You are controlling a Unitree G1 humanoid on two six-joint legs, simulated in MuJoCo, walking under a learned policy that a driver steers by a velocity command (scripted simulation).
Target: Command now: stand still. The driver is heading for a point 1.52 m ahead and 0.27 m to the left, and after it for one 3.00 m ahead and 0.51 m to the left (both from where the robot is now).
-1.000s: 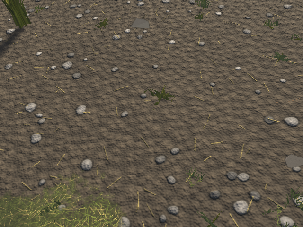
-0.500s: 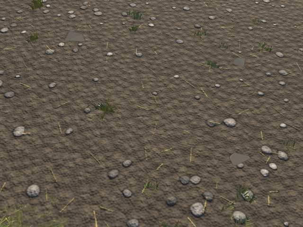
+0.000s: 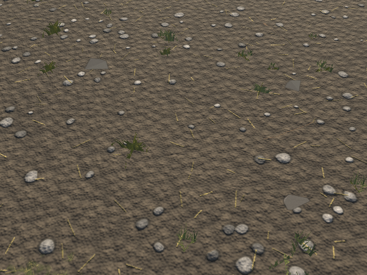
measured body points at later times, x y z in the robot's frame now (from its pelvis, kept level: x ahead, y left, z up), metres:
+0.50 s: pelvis +0.00 +0.01 +0.00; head +0.01 +0.00 +0.45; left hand +0.05 +0.26 -0.14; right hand +0.04 -0.26 -0.15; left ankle +0.00 +0.15 -0.74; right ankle -0.02 -0.12 -0.74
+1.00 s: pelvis +0.04 +0.03 -0.01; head +0.04 +0.04 +0.44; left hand +0.02 +0.28 -0.16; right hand +0.05 -0.23 -0.16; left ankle +0.00 +0.15 -0.74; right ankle -0.02 -0.12 -0.74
